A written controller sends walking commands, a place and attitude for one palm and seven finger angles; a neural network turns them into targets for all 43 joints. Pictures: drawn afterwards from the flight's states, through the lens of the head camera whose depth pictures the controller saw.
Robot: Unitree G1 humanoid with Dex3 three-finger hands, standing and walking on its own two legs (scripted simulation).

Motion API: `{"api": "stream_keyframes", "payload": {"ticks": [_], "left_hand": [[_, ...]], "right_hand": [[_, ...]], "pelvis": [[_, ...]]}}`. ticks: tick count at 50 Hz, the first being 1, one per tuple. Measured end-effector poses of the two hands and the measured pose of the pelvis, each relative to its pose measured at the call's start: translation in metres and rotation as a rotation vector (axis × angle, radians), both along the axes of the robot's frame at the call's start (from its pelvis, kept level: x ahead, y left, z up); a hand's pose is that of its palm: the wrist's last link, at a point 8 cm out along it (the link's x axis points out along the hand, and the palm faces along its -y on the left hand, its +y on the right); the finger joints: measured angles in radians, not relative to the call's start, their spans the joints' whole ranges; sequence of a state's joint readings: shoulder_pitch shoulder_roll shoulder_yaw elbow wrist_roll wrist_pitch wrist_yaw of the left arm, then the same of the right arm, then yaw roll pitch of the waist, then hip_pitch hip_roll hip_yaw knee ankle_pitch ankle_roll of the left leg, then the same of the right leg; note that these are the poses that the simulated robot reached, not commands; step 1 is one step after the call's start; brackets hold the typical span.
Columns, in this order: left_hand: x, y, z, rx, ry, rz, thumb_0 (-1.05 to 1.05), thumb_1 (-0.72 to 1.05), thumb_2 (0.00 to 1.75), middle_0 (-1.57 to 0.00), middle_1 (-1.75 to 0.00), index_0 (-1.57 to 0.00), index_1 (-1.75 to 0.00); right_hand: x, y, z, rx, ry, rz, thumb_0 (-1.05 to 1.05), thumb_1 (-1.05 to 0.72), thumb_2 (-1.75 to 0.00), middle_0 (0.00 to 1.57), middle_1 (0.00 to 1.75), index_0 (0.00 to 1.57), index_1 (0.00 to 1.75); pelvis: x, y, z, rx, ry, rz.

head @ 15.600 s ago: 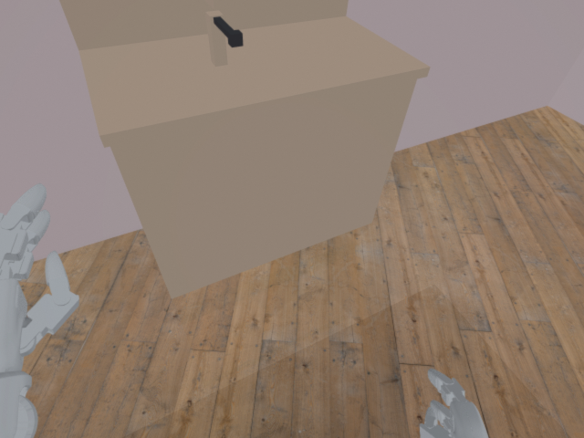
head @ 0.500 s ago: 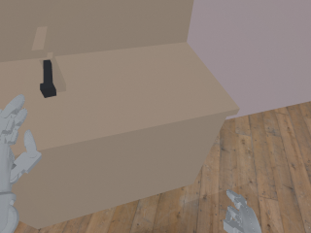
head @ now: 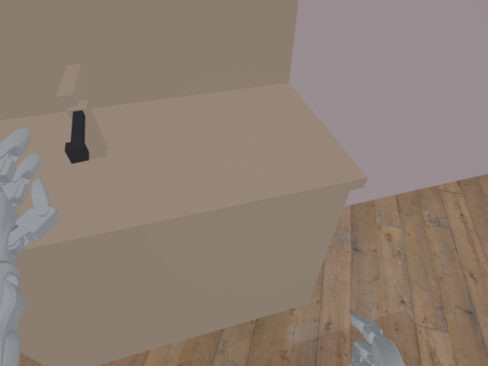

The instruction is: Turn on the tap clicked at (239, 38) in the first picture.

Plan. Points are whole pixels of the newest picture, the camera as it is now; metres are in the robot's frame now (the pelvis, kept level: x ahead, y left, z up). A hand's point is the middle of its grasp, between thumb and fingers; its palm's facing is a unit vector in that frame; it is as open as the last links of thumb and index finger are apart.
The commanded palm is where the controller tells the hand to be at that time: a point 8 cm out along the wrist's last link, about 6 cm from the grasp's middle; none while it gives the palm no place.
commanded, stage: turn the palm inward beside the body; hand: left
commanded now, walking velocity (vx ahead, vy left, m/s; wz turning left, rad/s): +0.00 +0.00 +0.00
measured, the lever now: (77, 151) +0.39 +0.34 +0.15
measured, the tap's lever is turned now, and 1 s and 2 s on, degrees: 5 5 5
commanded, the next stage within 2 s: reach beside the lever's end, fingers flat in 2.00 s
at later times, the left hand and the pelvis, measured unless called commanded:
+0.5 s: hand (85, 248) +0.20 +0.22 +0.17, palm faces +0.49 -0.83 -0.26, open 7.5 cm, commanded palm +0.14 +0.27 +0.19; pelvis +0.00 -0.05 -0.01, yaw +3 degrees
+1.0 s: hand (62, 247) +0.18 +0.23 +0.20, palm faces +0.50 -0.85 -0.16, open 7.5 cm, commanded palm +0.12 +0.27 +0.21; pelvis +0.00 -0.02 -0.01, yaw +3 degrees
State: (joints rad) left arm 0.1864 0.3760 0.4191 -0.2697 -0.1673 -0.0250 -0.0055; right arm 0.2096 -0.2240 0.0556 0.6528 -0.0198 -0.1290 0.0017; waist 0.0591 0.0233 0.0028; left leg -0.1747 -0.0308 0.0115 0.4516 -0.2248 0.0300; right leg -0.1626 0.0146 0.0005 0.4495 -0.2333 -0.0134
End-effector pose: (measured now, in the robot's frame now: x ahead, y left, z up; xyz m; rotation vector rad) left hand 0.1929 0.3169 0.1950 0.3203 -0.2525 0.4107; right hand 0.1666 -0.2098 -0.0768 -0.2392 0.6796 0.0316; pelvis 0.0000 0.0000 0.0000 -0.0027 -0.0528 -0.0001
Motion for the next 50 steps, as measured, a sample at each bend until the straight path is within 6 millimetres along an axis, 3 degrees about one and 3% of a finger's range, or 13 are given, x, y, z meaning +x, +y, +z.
{"api": "stream_keyframes", "payload": {"ticks": [3, 6, 12, 15, 22, 27, 33, 40, 50], "left_hand": [[-0.010, -0.027, -0.019, 0.032, 0.110, -0.041, 0.02, 0.89, 0.90, -0.21, -0.30, -0.20, -0.30], [-0.027, -0.041, -0.031, 0.035, 0.148, -0.039, 0.02, 0.89, 0.90, -0.21, -0.30, -0.20, -0.30], [-0.062, -0.030, -0.012, 0.036, -0.045, 0.147, 0.02, 0.88, 0.90, -0.22, -0.31, -0.21, -0.30], [-0.070, -0.028, -0.004, 0.028, -0.075, 0.206, 0.02, 0.88, 0.90, -0.21, -0.30, -0.21, -0.30], [-0.047, -0.050, -0.015, -0.021, 0.097, 0.126, 0.02, 0.89, 0.90, -0.21, -0.30, -0.20, -0.30], [-0.033, -0.058, -0.013, -0.041, 0.052, 0.097, 0.02, 0.89, 0.90, -0.21, -0.30, -0.21, -0.30], [-0.042, -0.049, -0.004, -0.032, 0.029, 0.135, 0.02, 0.89, 0.90, -0.21, -0.30, -0.21, -0.30], [-0.053, -0.037, -0.013, -0.115, 0.060, 0.149, 0.02, 0.89, 0.90, -0.21, -0.30, -0.20, -0.30], [-0.054, -0.050, 0.005, -0.108, -0.002, 0.085, 0.02, 0.89, 0.90, -0.21, -0.30, -0.20, -0.30]], "right_hand": [[0.002, -0.010, -0.001, 0.009, -0.029, -0.014, 0.01, -0.90, -0.90, 0.20, 0.30, 0.21, 0.30], [0.005, -0.021, 0.000, -0.001, -0.047, -0.021, 0.01, -0.90, -0.90, 0.20, 0.30, 0.21, 0.30], [0.014, -0.037, -0.003, -0.040, -0.054, 0.024, 0.01, -0.90, -0.90, 0.20, 0.30, 0.20, 0.30], [0.020, -0.042, -0.007, -0.045, -0.062, 0.041, 0.01, -0.90, -0.90, 0.20, 0.30, 0.20, 0.30], [0.035, -0.047, -0.013, -0.014, -0.096, -0.011, 0.01, -0.90, -0.90, 0.20, 0.30, 0.20, 0.30], [0.042, -0.047, -0.010, -0.003, -0.108, -0.031, 0.01, -0.90, -0.90, 0.20, 0.30, 0.20, 0.30], [0.049, -0.045, -0.007, -0.002, -0.119, -0.027, 0.01, -0.90, -0.90, 0.20, 0.30, 0.20, 0.30], [0.053, -0.032, -0.004, -0.016, -0.135, -0.011, 0.01, -0.90, -0.90, 0.20, 0.30, 0.20, 0.30], [0.052, 0.005, 0.008, 0.033, -0.201, 0.028, 0.01, -0.90, -0.90, 0.20, 0.30, 0.20, 0.30]], "pelvis": [[-0.001, -0.005, -0.002, 0.007, -0.015, 0.001], [-0.004, -0.014, -0.005, 0.012, -0.013, 0.006], [-0.009, -0.037, -0.010, 0.003, -0.014, 0.041], [-0.010, -0.043, -0.011, -0.001, -0.021, 0.060], [-0.006, -0.050, -0.011, 0.003, -0.026, 0.064], [0.004, -0.051, -0.012, 0.009, -0.004, 0.051], [0.017, -0.044, -0.012, 0.014, 0.005, 0.044], [0.013, -0.033, -0.011, 0.009, -0.008, 0.060], [0.001, -0.021, -0.008, 0.005, -0.028, 0.053]]}}
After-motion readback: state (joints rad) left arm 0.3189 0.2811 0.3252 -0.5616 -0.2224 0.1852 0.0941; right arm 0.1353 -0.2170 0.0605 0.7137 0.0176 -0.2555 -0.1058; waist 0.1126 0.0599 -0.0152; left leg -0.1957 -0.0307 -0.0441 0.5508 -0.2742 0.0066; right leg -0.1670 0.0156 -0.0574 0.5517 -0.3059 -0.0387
